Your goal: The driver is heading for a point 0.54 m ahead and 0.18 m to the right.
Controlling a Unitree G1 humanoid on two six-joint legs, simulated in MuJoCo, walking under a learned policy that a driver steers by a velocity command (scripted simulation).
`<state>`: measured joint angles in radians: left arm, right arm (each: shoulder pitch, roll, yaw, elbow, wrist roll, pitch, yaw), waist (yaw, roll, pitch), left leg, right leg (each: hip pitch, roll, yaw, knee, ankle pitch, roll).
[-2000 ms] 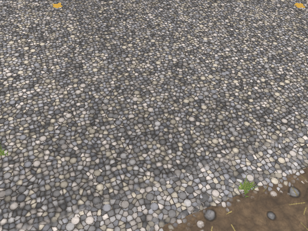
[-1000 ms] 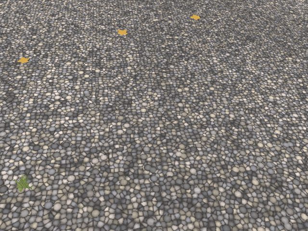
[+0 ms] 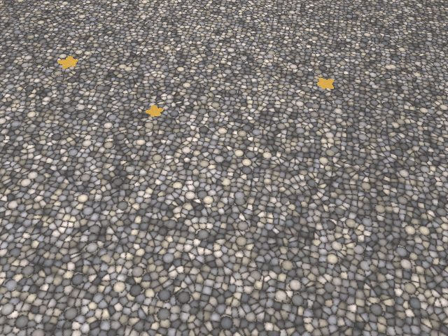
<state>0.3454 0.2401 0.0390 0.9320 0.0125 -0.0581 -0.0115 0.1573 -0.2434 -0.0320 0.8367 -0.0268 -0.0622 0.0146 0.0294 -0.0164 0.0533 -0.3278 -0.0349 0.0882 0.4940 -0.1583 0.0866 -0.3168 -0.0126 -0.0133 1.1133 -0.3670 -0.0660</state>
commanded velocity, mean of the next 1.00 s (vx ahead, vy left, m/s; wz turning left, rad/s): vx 0.35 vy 0.00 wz -0.24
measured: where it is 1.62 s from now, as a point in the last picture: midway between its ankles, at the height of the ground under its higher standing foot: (262, 327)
